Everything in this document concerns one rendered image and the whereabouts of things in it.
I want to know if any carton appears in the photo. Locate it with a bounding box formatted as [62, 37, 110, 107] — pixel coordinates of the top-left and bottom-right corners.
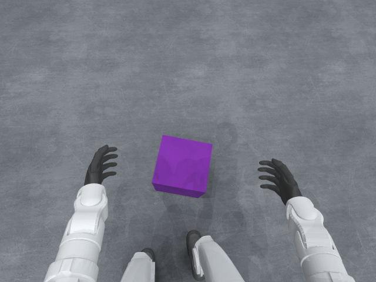
[152, 135, 213, 198]

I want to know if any left robot hand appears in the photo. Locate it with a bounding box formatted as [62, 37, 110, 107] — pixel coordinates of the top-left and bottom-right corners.
[84, 145, 118, 186]

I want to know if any robot left thigh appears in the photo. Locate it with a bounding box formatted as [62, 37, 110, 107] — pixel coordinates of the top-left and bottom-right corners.
[120, 258, 155, 282]

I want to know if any robot left forearm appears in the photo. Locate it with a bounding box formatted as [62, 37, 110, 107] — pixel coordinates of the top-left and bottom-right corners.
[43, 183, 108, 282]

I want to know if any right robot hand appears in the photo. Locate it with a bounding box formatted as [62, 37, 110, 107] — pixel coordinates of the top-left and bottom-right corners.
[258, 159, 302, 205]

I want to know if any robot right foot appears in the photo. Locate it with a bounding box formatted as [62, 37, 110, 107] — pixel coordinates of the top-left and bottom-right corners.
[186, 230, 205, 281]

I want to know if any robot right forearm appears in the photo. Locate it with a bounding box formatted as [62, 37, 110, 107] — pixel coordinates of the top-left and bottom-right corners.
[285, 196, 355, 282]

